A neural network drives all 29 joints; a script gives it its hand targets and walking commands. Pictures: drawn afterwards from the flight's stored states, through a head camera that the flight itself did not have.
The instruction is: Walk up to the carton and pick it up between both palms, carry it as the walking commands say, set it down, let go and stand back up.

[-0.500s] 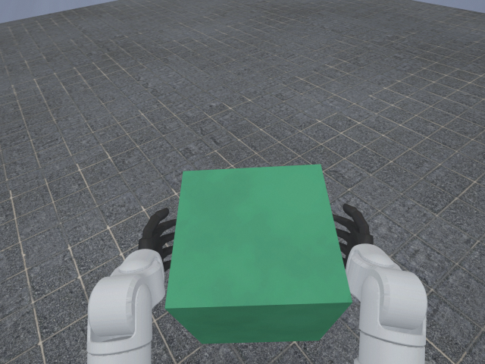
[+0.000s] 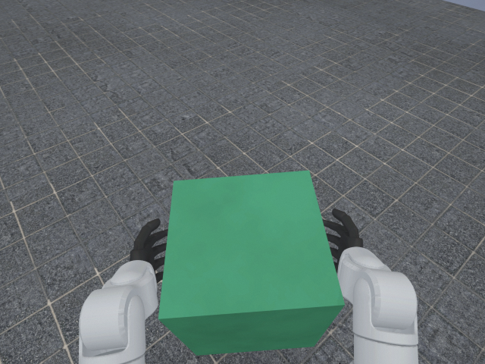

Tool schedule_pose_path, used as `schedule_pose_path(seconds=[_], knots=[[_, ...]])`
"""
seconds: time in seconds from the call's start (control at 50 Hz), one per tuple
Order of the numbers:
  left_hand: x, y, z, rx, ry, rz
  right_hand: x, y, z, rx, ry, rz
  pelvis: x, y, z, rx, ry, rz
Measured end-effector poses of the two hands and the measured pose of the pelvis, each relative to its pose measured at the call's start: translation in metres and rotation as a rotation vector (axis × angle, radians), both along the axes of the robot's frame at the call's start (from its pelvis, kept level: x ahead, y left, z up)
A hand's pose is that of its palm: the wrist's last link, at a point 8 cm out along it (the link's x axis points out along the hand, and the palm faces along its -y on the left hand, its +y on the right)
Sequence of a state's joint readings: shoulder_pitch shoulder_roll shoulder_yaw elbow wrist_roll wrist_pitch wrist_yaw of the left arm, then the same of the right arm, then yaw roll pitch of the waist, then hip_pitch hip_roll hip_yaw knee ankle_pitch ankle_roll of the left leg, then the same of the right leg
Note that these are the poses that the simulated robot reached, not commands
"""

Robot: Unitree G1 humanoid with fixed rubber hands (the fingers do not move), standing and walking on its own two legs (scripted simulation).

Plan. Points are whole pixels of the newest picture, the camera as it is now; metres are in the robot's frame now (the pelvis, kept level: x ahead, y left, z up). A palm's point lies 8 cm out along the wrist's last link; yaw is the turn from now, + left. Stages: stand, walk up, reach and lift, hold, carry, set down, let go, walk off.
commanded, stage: carry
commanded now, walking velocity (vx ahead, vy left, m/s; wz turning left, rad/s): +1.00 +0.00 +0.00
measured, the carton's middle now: (248, 269) +0.27 +0.00 +0.01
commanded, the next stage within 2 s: none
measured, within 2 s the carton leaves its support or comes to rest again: neither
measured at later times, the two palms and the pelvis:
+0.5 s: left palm (191, 80) +0.72 +0.14 +0.10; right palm (312, 77) +0.74 -0.16 +0.11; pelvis +0.48 -0.01 -0.02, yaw +1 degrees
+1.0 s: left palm (211, 19) +1.11 +0.12 +0.11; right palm (300, 21) +1.12 -0.18 +0.10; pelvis +0.85 -0.02 +0.02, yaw +2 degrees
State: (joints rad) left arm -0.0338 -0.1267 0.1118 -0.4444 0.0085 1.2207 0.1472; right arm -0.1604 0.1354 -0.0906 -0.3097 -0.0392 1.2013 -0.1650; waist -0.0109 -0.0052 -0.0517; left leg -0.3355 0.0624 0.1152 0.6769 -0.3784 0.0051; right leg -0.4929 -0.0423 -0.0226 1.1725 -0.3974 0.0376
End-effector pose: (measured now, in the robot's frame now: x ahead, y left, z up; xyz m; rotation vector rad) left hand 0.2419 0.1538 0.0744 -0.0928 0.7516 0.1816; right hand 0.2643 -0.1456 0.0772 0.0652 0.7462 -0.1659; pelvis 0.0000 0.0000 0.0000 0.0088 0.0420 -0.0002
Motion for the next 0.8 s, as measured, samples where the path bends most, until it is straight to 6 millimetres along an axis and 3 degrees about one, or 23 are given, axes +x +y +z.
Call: schedule_pose_path(seconds=[0.08, 0.16, 0.28, 0.36, 0.44, 0.54, 0.66, 0.8], knots=[[0.076, -0.01, 0.015, 0.037, -0.07, -0.005, 0.074, -0.011, 0.006, 0.038, -0.07, -0.006, 0.072, -0.008, -0.002, 0.003, -0.015, -0.003], [0.16, -0.029, 0.024, 0.066, -0.145, -0.014, 0.157, -0.029, 0.006, 0.069, -0.146, -0.016, 0.157, -0.023, -0.015, -0.016, -0.021, 0.01], [0.262, -0.034, 0.029, 0.038, -0.07, 0.012, 0.266, -0.034, 0.021, 0.046, -0.072, 0.006, 0.261, -0.034, 0.01, 0.023, 0.008, 0.051], [0.332, -0.03, 0.039, 0.037, -0.098, 0.015, 0.337, -0.029, 0.031, 0.041, -0.099, 0.011, 0.331, -0.03, 0.015, 0.021, 0.007, 0.044], [0.413, -0.021, 0.042, 0.03, -0.159, 0.005, 0.414, -0.021, 0.037, 0.031, -0.161, 0.003, 0.412, -0.02, 0.004, 0.016, -0.01, 0.034], [0.524, -0.006, 0.017, 0.001, -0.182, -0.023, 0.515, -0.006, 0.017, 0.004, -0.184, -0.024, 0.521, 0.0, -0.026, 0.004, -0.021, 0.004], [0.614, -0.002, -0.006, -0.02, 0.003, -0.018, 0.607, -0.002, -0.002, -0.015, 0.001, -0.019, 0.612, 0.002, -0.004, -0.007, -0.003, -0.018], [0.729, -0.018, 0.016, 0.029, -0.086, -0.028, 0.717, -0.018, 0.005, 0.035, -0.087, -0.032, 0.717, -0.008, -0.002, 0.004, -0.027, -0.022]])
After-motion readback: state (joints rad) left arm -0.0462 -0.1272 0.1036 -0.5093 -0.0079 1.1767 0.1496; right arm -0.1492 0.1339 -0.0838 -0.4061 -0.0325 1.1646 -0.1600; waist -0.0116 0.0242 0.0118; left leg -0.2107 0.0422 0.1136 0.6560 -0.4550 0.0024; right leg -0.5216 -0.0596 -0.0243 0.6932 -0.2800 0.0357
